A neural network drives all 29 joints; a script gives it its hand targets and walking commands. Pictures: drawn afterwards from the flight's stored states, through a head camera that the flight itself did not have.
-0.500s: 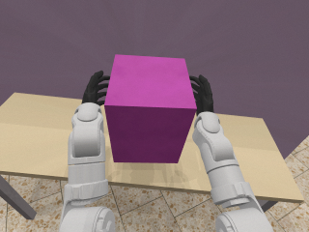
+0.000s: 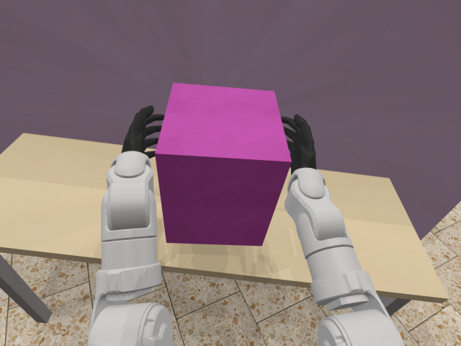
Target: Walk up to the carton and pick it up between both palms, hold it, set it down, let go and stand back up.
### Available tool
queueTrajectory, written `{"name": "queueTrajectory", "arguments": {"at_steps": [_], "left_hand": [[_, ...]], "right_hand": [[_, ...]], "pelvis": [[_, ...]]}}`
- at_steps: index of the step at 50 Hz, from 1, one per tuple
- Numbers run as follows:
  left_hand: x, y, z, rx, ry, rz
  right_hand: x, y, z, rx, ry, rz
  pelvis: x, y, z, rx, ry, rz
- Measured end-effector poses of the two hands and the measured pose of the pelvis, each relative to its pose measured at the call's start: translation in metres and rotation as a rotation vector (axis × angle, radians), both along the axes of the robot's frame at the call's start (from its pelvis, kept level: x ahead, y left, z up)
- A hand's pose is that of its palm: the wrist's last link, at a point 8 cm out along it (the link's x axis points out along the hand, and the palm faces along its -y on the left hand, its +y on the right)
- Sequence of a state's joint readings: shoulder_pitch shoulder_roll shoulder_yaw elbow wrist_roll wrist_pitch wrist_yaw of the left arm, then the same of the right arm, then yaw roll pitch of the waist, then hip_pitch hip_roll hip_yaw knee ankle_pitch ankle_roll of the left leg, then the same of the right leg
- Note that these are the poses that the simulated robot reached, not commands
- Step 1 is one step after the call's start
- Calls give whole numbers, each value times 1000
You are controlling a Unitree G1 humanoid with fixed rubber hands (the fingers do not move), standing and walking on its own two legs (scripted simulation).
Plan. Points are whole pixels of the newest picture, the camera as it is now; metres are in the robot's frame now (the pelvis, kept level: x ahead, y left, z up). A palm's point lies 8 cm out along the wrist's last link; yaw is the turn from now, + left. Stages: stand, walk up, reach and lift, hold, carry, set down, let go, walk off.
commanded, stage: hold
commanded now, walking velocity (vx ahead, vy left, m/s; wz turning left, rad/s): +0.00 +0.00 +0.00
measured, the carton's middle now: (219, 168) +0.38 +0.01 +0.14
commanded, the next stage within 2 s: none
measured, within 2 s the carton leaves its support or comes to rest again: neither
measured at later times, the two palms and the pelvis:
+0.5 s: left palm (140, 150) +0.37 +0.14 +0.18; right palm (302, 160) +0.36 -0.12 +0.18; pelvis +0.01 +0.00 +0.00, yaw +0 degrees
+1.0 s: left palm (135, 152) +0.36 +0.15 +0.18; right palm (299, 164) +0.35 -0.12 +0.17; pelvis +0.01 +0.01 +0.00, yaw +0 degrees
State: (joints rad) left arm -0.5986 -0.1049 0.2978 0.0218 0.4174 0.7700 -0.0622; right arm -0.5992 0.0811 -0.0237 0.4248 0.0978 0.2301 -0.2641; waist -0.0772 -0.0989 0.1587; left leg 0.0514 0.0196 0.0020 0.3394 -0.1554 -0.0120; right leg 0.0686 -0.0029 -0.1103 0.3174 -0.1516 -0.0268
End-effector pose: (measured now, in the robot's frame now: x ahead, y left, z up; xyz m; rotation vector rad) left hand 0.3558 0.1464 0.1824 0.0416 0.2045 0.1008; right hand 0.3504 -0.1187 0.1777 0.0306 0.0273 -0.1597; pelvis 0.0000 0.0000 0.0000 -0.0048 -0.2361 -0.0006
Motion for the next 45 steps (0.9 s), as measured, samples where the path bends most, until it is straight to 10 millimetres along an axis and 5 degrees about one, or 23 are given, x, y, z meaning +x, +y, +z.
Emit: {"name": "queueTrajectory", "arguments": {"at_steps": [45], "left_hand": [[3,7,0,6,-9,7]], "right_hand": [[4,6,0,16,-10,4]], "pelvis": [[7,8,0,-5,-2,-4]]}}
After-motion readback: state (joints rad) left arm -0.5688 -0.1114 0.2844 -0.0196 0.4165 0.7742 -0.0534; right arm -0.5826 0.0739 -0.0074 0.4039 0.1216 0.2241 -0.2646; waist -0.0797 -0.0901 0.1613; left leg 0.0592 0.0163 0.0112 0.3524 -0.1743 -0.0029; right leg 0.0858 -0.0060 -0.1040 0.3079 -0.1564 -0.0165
